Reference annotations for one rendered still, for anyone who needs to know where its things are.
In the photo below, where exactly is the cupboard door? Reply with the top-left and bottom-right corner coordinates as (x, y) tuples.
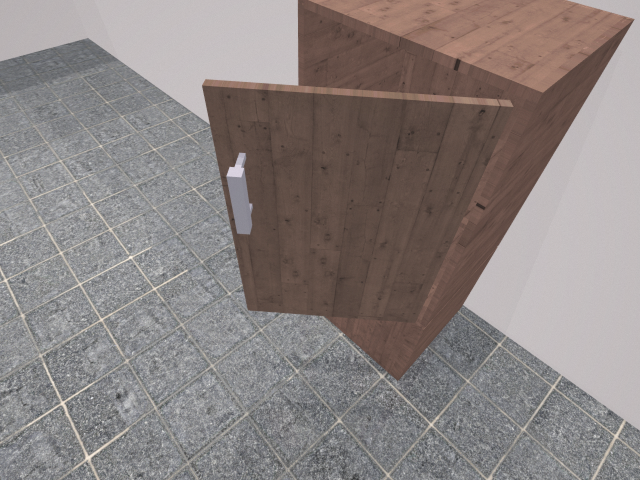
(202, 79), (513, 323)

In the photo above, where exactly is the handle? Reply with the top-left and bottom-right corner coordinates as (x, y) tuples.
(226, 153), (253, 234)

